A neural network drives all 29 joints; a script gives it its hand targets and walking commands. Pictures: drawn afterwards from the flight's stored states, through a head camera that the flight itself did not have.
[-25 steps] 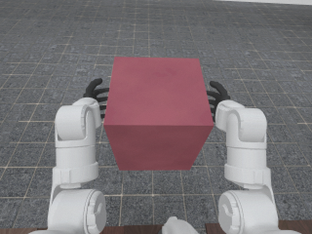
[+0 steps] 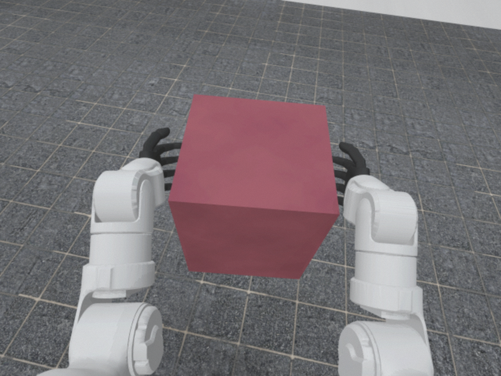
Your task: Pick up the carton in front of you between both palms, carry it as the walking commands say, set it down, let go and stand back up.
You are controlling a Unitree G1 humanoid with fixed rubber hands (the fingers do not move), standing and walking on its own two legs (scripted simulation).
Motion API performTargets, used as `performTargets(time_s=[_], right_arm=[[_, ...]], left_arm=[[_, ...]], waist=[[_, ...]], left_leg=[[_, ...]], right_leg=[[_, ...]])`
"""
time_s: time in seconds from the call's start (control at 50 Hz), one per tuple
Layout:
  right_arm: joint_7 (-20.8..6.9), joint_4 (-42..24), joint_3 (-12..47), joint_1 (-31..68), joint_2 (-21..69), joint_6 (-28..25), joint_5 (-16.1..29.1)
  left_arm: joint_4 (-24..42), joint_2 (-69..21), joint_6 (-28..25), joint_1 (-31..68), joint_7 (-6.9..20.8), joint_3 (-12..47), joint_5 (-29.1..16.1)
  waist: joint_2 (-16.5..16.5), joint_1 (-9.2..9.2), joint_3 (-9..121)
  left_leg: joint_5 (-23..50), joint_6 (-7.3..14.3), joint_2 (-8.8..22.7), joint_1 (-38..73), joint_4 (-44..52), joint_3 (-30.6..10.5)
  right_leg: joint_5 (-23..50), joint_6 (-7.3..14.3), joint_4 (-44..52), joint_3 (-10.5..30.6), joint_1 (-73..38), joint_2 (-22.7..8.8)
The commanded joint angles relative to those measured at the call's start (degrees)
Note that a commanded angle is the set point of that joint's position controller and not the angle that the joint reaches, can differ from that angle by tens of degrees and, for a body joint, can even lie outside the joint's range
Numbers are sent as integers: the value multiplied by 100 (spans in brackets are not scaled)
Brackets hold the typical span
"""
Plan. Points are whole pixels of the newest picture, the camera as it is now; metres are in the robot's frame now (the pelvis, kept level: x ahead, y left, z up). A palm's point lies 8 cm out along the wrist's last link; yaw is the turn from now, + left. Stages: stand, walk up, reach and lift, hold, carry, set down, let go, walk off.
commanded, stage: carry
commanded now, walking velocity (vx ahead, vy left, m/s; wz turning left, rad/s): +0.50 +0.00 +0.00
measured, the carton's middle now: (251, 195) +0.40 +0.02 +0.05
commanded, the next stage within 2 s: none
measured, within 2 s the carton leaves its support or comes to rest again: neither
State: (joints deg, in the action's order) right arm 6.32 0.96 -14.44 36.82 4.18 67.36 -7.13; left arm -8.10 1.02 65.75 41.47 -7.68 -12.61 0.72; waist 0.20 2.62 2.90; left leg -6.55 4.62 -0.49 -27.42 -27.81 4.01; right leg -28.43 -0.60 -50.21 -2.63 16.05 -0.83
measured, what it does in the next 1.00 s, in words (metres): walks ahead: right foot, then left foot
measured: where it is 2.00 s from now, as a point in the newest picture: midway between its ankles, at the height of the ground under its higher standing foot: (246, 163)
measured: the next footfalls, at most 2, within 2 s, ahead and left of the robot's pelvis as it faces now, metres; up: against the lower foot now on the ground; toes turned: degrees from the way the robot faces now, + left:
right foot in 0.46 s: +0.46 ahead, -0.06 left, +0.00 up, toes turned -9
left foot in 0.90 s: +0.77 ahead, +0.16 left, +0.00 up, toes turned +9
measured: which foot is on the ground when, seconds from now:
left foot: down 0.00-0.48, up 0.50-0.88, down 0.90-1.00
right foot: up 0.00-0.44, down 0.46-0.94, up 0.96-1.00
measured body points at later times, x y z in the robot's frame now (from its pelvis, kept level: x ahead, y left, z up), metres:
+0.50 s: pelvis +0.33 +0.01 -0.01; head +0.32 +0.02 +0.44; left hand +0.67 +0.16 +0.10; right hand +0.67 -0.14 +0.10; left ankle +0.11 +0.08 -0.68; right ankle +0.42 -0.05 -0.73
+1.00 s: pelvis +0.66 +0.06 +0.00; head +0.63 +0.07 +0.45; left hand +0.95 +0.21 +0.08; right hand +0.94 -0.09 +0.09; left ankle +0.74 +0.15 -0.73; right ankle +0.47 -0.04 -0.66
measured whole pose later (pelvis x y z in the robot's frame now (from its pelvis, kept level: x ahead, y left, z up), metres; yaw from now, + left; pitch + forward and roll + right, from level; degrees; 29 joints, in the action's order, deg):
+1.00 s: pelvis +0.66 +0.06 +0.00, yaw -3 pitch +4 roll +1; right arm 5.4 -13.2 -5.2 12.4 8.2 70.4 -7.0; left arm 16.0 -6.1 71.1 10.9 -5.0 -8.4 7.0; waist 2.7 -0.7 8.9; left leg -10.1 4.0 2.3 -24.9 -31.0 12.9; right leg -27.7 -0.2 -57.4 -3.3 12.8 -4.1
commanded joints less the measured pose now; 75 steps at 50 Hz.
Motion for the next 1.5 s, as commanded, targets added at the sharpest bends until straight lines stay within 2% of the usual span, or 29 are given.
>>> performTargets(time_s=[0.0, 0.04, 0.14, 0.24, 0.34, 0.36, 0.38, 0.4, 0.42, 0.44, 0.48, 0.54, 0.7, 0.78, 0.82, 0.84, 0.86, 0.88, 0.92, 0.96, 1.08, 1.24, 1.3, 1.32, 1.34, 1.36, 1.38, 1.42, 1.48], right_arm=[[-1395, 56, 3910, 3771, 5979, -157, 2589], [-1473, -455, 4106, 4448, 6248, -253, 2985], [-1478, -1027, 4265, 4609, 6275, -281, 3446], [-1483, -818, 4261, 3778, 5781, -92, 3264], [-1579, -158, 4114, 2583, 5659, 110, 2762], [-1596, -162, 4120, 2503, 5708, 117, 2702], [-1608, -213, 4135, 2554, 5759, 119, 2655], [-1612, -339, 4190, 2611, 5873, 134, 2628], [-1611, -558, 4273, 2546, 6019, 151, 2672], [-1589, -689, 4299, 2470, 6043, 155, 2635], [-1526, -1285, 4434, 2459, 6317, 90, 2697], [-1421, -1551, 4475, 1620, 6391, 9, 2400], [-1346, -2359, 4897, 123, 5881, 9, 2155], [-1402, -2273, 4828, 76, 5459, 243, 2241], [-1429, -1990, 4737, -121, 5283, 343, 2244], [-1453, -1895, 4672, -164, 5206, 380, 2238], [-1462, -1835, 4614, -180, 5032, 391, 2232], [-1472, -1644, 4614, -252, 5157, 387, 2256], [-1526, -1735, 4751, -97, 5573, 290, 2337], [-1562, -1942, 4846, 159, 5898, 201, 2464], [-1657, -2343, 5047, 274, 5921, 5, 2664], [-1568, -2053, 4802, -346, 5197, 285, 2332], [-1554, -1818, 4798, -274, 5161, 358, 2216], [-1560, -1761, 4796, -221, 5165, 366, 2206], [-1572, -1830, 4832, -147, 5263, 359, 2252], [-1591, -1882, 4912, -4, 5381, 321, 2314], [-1603, -1913, 4986, 141, 5591, 257, 2375], [-1608, -2039, 5122, 274, 6005, 107, 2432], [-1534, -2274, 5233, 121, 6222, -114, 2430]], left_arm=[[100, -6745, 57, 3315, 1519, 3779, -2022], [517, -6917, -76, 3656, 1401, 3866, -2089], [1203, -6836, -176, 3315, 1030, 3927, -1898], [1267, -6222, 17, 2793, 964, 4002, -1648], [777, -6240, 257, 1921, 1261, 3925, -1485], [770, -6340, 264, 1877, 1348, 3925, -1503], [730, -6417, 275, 1713, 1433, 3907, -1518], [703, -6428, 287, 1555, 1509, 3858, -1563], [812, -6455, 279, 1495, 1558, 3852, -1637], [991, -6637, 297, 1475, 1601, 3975, -1813], [1688, -6922, 265, 1652, 1648, 4225, -2022], [2447, -6961, 250, 1449, 1701, 4443, -2138], [2992, -6155, 334, -349, 1880, 4645, -1893], [2982, -5705, 511, -515, 1861, 4568, -1816], [2863, -5523, 612, -523, 1829, 4530, -1738], [2778, -5428, 651, -519, 1813, 4513, -1712], [2808, -5449, 685, -527, 1811, 4528, -1716], [2739, -5472, 717, -488, 1826, 4572, -1739], [2811, -5837, 624, -217, 1833, 4645, -1810], [2685, -6146, 493, -125, 1852, 4682, -1868], [3060, -6296, 222, -385, 1703, 4878, -1688], [2792, -5731, 515, -820, 1737, 4665, -1644], [2387, -5648, 567, -984, 1807, 4499, -1619], [2293, -5644, 556, -978, 1827, 4447, -1591], [2227, -5640, 515, -979, 1850, 4422, -1594], [2241, -5831, 470, -890, 1886, 4459, -1676], [2320, -6041, 421, -739, 1915, 4562, -1758], [2629, -6464, 253, -466, 1934, 4697, -1886], [3066, -6574, 95, -364, 1921, 4780, -2014]], waist=[[-597, -532, 2643], [-779, -512, 2535], [-994, -584, 2656], [-831, -624, 2306], [-964, -546, 2015], [-923, -364, 2226], [-602, -63, 2351], [538, 2, 2698], [1629, -5, 3213], [986, -96, 3324], [-24, -241, 2598], [208, -198, 2075], [969, -154, 1539], [914, -111, 1139], [531, -233, 1355], [337, -344, 1683], [-1065, -399, 2235], [-1965, -352, 2286], [-964, -383, 2057], [-468, -398, 1889], [-802, -371, 1640], [-808, -402, 839], [-460, -220, 1223], [141, -78, 1673], [1639, -70, 2109], [1933, -99, 2062], [1195, -132, 1997], [442, -174, 1934], [586, -142, 1926]], left_leg=[[2570, 496, 1756, 4109, 521, -2041], [2880, 36, 1512, 3848, 704, -1623], [3374, 133, 1378, 4465, 733, -1106], [3774, 104, 1214, 4502, 730, -794], [5846, -180, 907, 3929, -278, -3], [5567, -356, 846, 3351, -1125, 262], [4199, -539, 699, 2043, -2041, 239], [337, -665, 165, 109, -3436, -89], [-2611, -717, -416, -1374, -4938, -340], [-2273, -462, -37, -1489, -5541, -771], [-1534, -304, 488, -1419, -4437, -790], [-1244, -505, 467, -820, -2835, -204], [372, -467, 318, -138, -414, 575], [547, -401, 232, 231, 41, 769], [150, -245, 4, 1448, 496, 961], [-126, -80, 397, 2680, 393, 606], [-238, 469, 1914, 3890, 633, -1732], [662, 1026, 2426, 4538, 993, -3108], [1538, 840, 2327, 4204, 939, -2309], [1068, 420, 1988, 3246, 1239, -1482], [-421, 264, 1711, 2741, 1944, -397], [587, 119, 1498, 2709, 1482, 259], [1747, -256, 1106, 2148, -191, 815], [1070, -508, 801, 1100, -1572, 863], [-746, -666, 165, -306, -3190, 664], [-2149, -572, 5, -1282, -4114, 177], [-2176, -478, 365, -1506, -4448, -167], [-1711, -421, 690, -1263, -3980, -273], [-1246, -463, 658, -817, -2776, -31]], right_leg=[[390, -55, -1363, 194, 2741, -269], [858, -72, -952, 6, 2478, -170], [1489, -27, -696, -136, 2880, -67], [2209, 145, 509, -417, 2860, 11], [3236, 368, 2500, -1417, 765, 676], [3611, 438, 2883, -1386, -427, 575], [3996, 565, 2929, -761, -1932, -2], [6300, 1157, 2269, 959, -3698, -1306], [6877, 1875, 2329, 2696, -4643, -2345], [5298, 1954, 2551, 2750, -4139, -2298], [3687, 1465, 3162, 1980, -3112, -1920], [2580, 1123, 3913, 1036, -1845, -1639], [3741, 776, 3752, -234, -1771, -1213], [3834, 672, 3392, -297, -1713, -1173], [4508, 443, 2117, -704, -1397, -905], [3899, 235, 1119, -888, -605, -788], [2259, -56, -705, -928, 799, -238], [31, -95, -1811, -438, 2085, 256], [84, 178, -2019, 174, 2604, -348], [600, 112, -1296, 239, 2121, -588], [1701, 66, 477, -238, 1767, -584], [2541, 90, 2164, -967, 1214, -332], [1978, 248, 2511, -1217, -559, -92], [1685, 494, 2598, -111, -1891, -762], [1696, 1125, 3154, 2224, -2875, -2021], [2427, 1483, 3539, 2849, -3190, -2357], [3018, 1433, 3471, 2596, -3035, -2374], [3572, 1018, 3387, 1566, -2442, -2128], [2606, 748, 3862, 633, -1906, -1853]])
